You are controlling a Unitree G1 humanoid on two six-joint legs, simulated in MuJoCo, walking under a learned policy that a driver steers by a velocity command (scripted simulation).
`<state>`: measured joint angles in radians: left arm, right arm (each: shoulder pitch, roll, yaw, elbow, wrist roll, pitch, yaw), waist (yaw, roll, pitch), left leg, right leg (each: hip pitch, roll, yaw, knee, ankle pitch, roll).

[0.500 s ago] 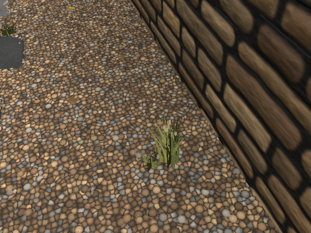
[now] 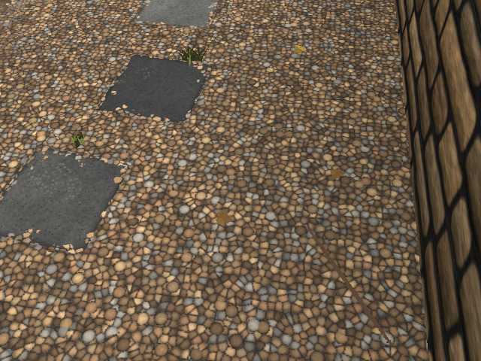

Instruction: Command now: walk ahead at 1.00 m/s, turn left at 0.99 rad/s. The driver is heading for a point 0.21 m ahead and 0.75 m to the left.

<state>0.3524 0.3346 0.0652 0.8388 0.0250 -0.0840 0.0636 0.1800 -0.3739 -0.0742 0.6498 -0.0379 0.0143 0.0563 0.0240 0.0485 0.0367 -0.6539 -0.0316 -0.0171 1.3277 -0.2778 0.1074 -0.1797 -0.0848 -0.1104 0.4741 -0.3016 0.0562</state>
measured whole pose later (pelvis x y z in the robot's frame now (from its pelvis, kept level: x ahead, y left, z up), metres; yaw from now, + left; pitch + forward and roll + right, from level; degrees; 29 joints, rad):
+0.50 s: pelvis +0.46 +0.09 -0.01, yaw +29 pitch +1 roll +2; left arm 0.04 0.21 0.00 0.65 0.05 -0.06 0.01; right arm 0.44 -0.31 -0.07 0.87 -0.03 -0.03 0.00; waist -0.08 0.01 0.02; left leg -0.12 -0.25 -0.14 0.46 -0.32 0.18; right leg -0.69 -0.13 0.11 1.06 -0.38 0.05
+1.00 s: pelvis +0.87 +0.30 -0.01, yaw +52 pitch +3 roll -2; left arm 0.56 0.27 0.03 1.00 0.02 -0.10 0.00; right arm -0.04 -0.30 -0.03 0.64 -0.05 -0.03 0.10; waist 0.09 -0.01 0.00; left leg -0.71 0.00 0.01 0.78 -0.10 0.14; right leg 0.14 -0.03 -0.19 0.22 -0.39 0.06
